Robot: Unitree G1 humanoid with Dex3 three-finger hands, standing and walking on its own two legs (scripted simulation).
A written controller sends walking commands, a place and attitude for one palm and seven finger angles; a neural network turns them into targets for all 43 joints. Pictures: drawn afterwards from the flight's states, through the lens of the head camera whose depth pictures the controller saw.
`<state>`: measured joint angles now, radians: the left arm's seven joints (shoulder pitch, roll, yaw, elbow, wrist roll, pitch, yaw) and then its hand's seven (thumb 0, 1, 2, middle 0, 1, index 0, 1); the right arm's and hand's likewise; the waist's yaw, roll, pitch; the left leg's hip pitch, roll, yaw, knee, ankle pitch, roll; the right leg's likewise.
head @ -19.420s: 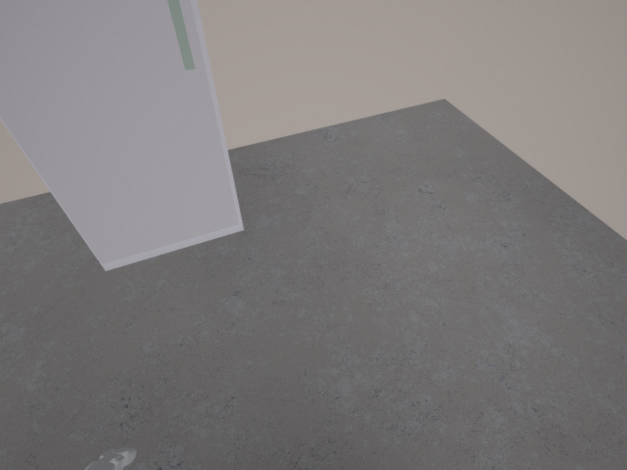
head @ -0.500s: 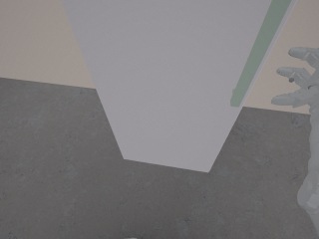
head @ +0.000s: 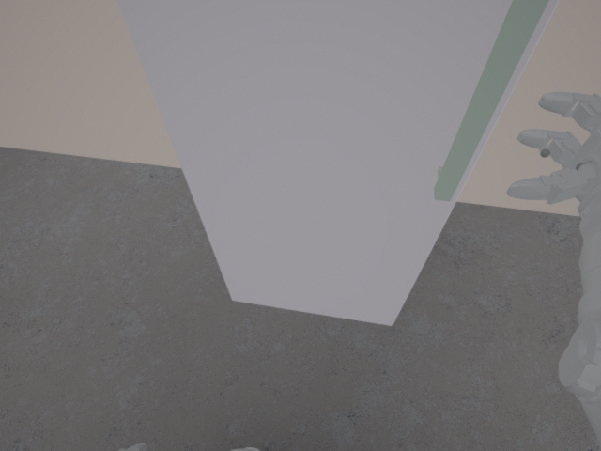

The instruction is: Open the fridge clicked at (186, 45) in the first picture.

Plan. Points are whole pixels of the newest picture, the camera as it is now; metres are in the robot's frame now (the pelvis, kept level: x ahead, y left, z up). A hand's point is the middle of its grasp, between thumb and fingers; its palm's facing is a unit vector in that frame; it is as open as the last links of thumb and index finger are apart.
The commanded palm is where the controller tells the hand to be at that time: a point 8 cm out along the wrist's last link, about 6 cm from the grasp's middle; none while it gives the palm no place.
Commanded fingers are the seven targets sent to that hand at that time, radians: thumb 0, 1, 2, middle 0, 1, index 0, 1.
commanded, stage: feel for the door with the fingertips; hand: right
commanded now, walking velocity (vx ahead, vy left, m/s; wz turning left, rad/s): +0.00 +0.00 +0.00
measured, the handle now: (478, 100) +0.54 -0.15 +0.18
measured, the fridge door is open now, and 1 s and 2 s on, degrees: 0 0 0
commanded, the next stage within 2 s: slide the fingers in behind the handle in 0.68 s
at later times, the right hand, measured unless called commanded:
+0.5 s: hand (509, 144) +0.48 -0.18 +0.17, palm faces +0.03 +1.00 +0.00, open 14.0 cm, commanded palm +0.46 -0.23 +0.16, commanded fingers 0.00 0.50 -0.30 0.30 1.20 0.30 1.20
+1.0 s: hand (505, 134) +0.50 -0.18 +0.17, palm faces +0.02 +1.00 +0.00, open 13.7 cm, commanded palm +0.47 -0.23 +0.16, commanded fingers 0.00 0.50 -0.30 0.30 1.20 0.30 1.20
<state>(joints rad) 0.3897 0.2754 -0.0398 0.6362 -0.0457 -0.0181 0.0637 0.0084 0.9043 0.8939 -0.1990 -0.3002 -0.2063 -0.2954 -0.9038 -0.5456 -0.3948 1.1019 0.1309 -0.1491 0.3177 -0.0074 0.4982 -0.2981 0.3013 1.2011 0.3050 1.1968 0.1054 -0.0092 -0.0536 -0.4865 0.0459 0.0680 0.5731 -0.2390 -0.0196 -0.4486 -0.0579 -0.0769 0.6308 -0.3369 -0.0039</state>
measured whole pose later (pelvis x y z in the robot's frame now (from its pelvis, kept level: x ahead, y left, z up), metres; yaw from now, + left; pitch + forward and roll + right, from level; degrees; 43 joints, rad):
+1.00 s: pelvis -0.01 +0.01 +0.00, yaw +0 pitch +11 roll +1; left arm 0.45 0.29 -0.02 0.69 -0.03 -0.04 0.05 0.01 0.91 0.89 -0.20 -0.30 -0.21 -0.30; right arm -1.03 -0.52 -0.36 1.18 0.10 -0.18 0.22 -0.01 0.50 -0.30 0.34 1.24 0.34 1.23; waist 0.14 -0.01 -0.05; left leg -0.55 0.04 0.07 0.59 -0.23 -0.01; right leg -0.51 -0.06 -0.07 0.65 -0.33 0.00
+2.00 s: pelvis -0.01 +0.00 +0.00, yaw +0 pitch +8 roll +1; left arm 0.40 0.27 -0.01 0.69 -0.03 -0.06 0.04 0.01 0.91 0.89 -0.20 -0.30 -0.20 -0.30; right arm -0.91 -0.36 -0.28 1.03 0.13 -0.15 0.11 -0.01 0.50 -0.30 0.28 1.19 0.27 1.19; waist 0.09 -0.02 -0.05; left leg -0.47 0.05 0.07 0.58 -0.24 -0.01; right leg -0.43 -0.05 -0.07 0.62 -0.32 0.00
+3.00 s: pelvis +0.00 +0.01 +0.00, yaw +0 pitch +8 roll +0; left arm 0.38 0.27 -0.01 0.68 -0.03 -0.04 0.04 0.01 0.91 0.89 -0.20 -0.30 -0.20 -0.30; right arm -0.93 -0.33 -0.29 1.05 0.11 -0.16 0.10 -0.01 0.17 -0.44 0.34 1.25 0.34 1.24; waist 0.09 -0.03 -0.06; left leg -0.47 0.04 0.07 0.58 -0.25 0.00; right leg -0.42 -0.06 -0.07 0.60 -0.32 0.01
